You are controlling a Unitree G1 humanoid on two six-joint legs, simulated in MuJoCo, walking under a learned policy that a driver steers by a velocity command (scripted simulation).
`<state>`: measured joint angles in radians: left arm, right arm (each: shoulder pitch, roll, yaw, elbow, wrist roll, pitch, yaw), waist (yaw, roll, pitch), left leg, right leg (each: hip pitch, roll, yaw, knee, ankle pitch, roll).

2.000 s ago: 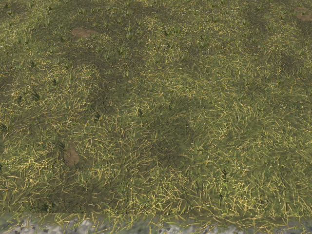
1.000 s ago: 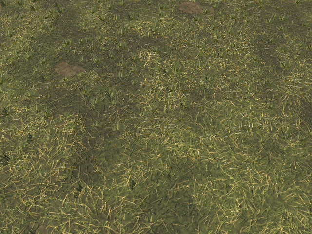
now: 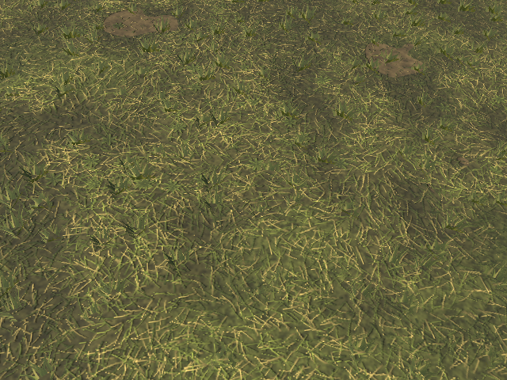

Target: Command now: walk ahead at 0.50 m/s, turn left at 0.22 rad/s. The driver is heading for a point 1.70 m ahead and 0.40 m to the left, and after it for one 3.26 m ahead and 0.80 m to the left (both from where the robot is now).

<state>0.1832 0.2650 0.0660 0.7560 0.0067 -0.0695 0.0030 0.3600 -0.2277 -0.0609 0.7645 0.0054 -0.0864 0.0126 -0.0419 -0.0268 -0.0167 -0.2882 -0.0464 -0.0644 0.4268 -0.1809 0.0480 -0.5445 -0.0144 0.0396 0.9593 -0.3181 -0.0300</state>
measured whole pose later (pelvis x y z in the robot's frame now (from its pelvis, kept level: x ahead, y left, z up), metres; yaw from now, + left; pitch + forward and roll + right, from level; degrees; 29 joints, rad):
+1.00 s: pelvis +0.46 +0.13 +0.00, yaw +26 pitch +1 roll +1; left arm 0.18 0.30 0.06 0.81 -0.02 -0.06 0.00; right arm 0.29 -0.25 -0.05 0.72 -0.02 -0.09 0.03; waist -0.02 -0.04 0.03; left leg -0.15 -0.08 0.06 0.30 -0.17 0.09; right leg -0.70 -0.13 0.06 1.04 -0.14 0.02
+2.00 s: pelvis +1.02 +0.26 +0.00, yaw +3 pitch +2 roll +0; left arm 0.21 0.29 0.05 0.68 0.01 -0.07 0.00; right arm 0.32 -0.26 -0.05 0.76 0.01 -0.08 0.02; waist -0.04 -0.03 0.02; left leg -0.25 -0.08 -0.06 0.38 -0.16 0.06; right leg -0.54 -0.03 0.05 1.01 -0.33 0.00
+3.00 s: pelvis +1.50 +0.42 +0.00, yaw +27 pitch +1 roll +1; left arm 0.22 0.31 0.06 0.81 -0.03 -0.05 0.00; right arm 0.28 -0.25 -0.05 0.74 -0.02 -0.08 0.03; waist -0.02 -0.04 0.03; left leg -0.15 -0.06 0.10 0.32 -0.19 0.08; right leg -0.66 -0.12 0.08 1.08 -0.18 0.01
